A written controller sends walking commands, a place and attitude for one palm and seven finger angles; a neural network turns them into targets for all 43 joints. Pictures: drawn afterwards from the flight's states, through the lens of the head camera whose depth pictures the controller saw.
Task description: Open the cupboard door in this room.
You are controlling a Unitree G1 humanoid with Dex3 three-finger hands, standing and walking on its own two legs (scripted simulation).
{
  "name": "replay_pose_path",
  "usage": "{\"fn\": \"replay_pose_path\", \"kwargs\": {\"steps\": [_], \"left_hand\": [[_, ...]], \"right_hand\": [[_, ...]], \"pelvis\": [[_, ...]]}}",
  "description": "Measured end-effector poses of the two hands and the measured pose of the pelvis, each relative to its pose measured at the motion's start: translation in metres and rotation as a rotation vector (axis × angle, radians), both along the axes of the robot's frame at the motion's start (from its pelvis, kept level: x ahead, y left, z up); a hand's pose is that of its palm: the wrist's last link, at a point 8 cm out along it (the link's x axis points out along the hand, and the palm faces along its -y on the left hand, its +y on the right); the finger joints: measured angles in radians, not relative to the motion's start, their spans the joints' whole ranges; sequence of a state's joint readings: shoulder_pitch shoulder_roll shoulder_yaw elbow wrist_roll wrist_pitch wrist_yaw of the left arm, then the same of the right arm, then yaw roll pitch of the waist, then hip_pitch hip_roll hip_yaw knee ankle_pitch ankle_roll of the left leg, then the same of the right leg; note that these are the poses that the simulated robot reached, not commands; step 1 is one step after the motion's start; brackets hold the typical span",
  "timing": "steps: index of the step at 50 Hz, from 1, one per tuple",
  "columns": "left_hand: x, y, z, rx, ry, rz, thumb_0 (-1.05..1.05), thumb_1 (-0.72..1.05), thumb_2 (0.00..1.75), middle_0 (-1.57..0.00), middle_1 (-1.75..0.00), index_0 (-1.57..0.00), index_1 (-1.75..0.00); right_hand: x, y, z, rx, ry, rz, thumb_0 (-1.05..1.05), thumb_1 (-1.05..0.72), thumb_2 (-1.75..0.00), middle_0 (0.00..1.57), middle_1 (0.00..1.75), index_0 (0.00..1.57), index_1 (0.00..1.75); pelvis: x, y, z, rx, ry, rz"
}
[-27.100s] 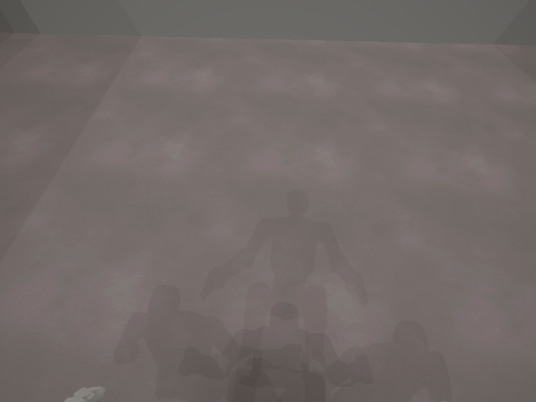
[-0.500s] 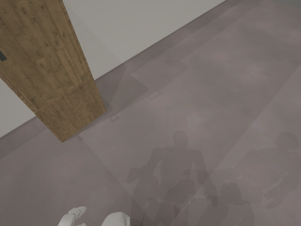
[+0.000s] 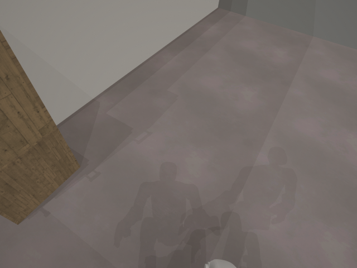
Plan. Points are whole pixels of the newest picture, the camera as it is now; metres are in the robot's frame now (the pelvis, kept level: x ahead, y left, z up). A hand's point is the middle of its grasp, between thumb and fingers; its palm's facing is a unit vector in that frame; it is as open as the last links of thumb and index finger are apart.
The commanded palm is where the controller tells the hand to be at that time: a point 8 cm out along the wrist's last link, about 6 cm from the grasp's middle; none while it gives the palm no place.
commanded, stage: walk to a spot facing it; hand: left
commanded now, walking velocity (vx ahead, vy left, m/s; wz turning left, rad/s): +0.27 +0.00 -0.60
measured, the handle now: out of the picture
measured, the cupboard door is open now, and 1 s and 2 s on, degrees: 0 0 0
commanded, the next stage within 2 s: turn to face it in 0.20 s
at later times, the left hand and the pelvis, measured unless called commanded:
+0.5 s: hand (164, 195) +0.34 +0.07 -0.17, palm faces -0.27 -0.94 -0.20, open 7.3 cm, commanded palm none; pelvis +0.18 -0.07 -0.01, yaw -12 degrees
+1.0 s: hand (119, 205) +0.30 +0.20 -0.18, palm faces +0.12 -0.96 -0.24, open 7.3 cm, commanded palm none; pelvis +0.26 -0.02 +0.00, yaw +4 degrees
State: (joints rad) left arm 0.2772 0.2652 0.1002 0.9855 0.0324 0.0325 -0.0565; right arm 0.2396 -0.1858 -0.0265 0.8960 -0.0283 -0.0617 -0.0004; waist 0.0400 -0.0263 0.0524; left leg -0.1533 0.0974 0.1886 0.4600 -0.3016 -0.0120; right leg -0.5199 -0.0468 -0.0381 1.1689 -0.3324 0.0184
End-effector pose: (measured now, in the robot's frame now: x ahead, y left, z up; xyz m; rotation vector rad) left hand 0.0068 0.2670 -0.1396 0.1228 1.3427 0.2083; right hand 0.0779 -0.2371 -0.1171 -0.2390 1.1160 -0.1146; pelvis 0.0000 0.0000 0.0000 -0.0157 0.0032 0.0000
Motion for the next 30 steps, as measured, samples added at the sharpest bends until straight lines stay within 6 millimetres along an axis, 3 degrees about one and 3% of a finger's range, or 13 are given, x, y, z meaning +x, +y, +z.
{"fn": "replay_pose_path", "kwargs": {"steps": [4,9,12,14,17,22,26,30], "left_hand": [[0.088,-0.007,0.005,0.003,-0.084,-0.102,0.01,0.91,0.9,-0.19,-0.3,-0.2,-0.29],[0.208,-0.045,0.006,-0.004,-0.18,-0.256,0.01,0.92,0.9,-0.19,-0.3,-0.2,-0.29],[0.276,-0.078,0.001,-0.003,-0.247,-0.35,0.0,0.92,0.9,-0.19,-0.3,-0.2,-0.29],[0.312,-0.099,-0.004,0.003,-0.307,-0.391,0.0,0.91,0.9,-0.19,-0.3,-0.2,-0.29],[0.337,-0.12,-0.005,-0.001,-0.322,-0.42,0.0,0.91,0.9,-0.19,-0.3,-0.2,-0.29],[0.34,-0.138,0.001,-0.007,-0.251,-0.43,0.0,0.91,0.9,-0.2,-0.3,-0.2,-0.3],[0.338,-0.146,0.002,-0.041,-0.219,-0.388,0.0,0.91,0.9,-0.2,-0.3,-0.2,-0.3],[0.343,-0.139,-0.001,-0.064,-0.244,-0.297,-0.01,0.93,0.9,-0.2,-0.3,-0.21,-0.3]], "right_hand": [[-0.042,-0.004,-0.009,0.013,0.147,-0.129,0.0,-0.91,-0.9,0.2,0.3,0.2,0.3],[-0.086,-0.011,-0.021,0.041,0.331,-0.292,0.0,-0.91,-0.9,0.2,0.3,0.2,0.3],[-0.098,-0.019,-0.032,0.063,0.42,-0.374,0.01,-0.91,-0.9,0.2,0.3,0.2,0.3],[-0.096,-0.028,-0.042,0.08,0.461,-0.41,0.01,-0.91,-0.9,0.2,0.3,0.2,0.3],[-0.064,-0.047,-0.047,0.072,0.431,-0.436,0.01,-0.91,-0.9,0.2,0.3,0.2,0.3],[0.025,-0.073,-0.04,0.046,0.247,-0.392,0.01,-0.91,-0.9,0.2,0.3,0.2,0.3],[0.086,-0.074,-0.031,0.053,0.146,-0.345,0.0,-0.92,-0.9,0.2,0.3,0.19,0.3],[0.13,-0.064,-0.026,0.062,0.13,-0.278,0.0,-0.92,-0.9,0.2,0.3,0.19,0.3]], "pelvis": [[0.029,-0.003,0.001,0.004,0.002,-0.054],[0.071,-0.017,-0.008,0.013,0.004,-0.12],[0.1,-0.034,-0.021,0.016,0.003,-0.16],[0.119,-0.049,-0.032,0.022,-0.005,-0.184],[0.135,-0.059,-0.032,0.02,-0.023,-0.206],[0.163,-0.067,-0.017,0.007,-0.022,-0.222],[0.186,-0.069,-0.01,-0.007,-0.018,-0.194],[0.207,-0.067,-0.008,-0.023,-0.021,-0.141]]}}
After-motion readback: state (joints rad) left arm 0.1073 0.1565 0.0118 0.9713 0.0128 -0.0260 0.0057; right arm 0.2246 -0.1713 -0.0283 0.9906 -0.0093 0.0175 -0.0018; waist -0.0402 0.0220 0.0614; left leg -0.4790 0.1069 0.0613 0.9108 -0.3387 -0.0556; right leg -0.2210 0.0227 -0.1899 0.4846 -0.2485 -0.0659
